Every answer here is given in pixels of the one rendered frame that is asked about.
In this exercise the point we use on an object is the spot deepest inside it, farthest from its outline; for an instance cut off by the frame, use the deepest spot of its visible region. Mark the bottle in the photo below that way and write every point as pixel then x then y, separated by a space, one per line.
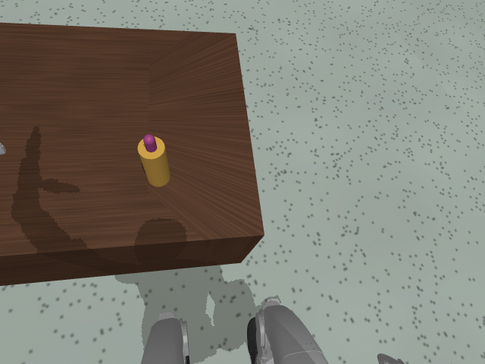
pixel 154 160

